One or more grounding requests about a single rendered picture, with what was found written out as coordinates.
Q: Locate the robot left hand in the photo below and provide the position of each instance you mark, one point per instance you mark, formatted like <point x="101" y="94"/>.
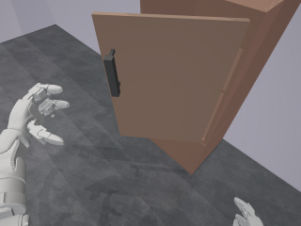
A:
<point x="25" y="111"/>

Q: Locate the left robot forearm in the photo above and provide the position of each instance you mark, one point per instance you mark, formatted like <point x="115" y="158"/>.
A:
<point x="13" y="150"/>

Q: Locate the handle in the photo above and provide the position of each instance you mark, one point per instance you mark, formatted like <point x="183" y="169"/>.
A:
<point x="111" y="73"/>

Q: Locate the robot right hand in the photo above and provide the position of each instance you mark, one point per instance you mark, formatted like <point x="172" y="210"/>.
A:
<point x="248" y="212"/>

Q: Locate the cupboard door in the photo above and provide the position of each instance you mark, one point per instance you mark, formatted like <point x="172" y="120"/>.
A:
<point x="171" y="69"/>

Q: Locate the robot left upper arm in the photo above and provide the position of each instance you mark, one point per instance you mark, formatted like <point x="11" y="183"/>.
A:
<point x="17" y="220"/>

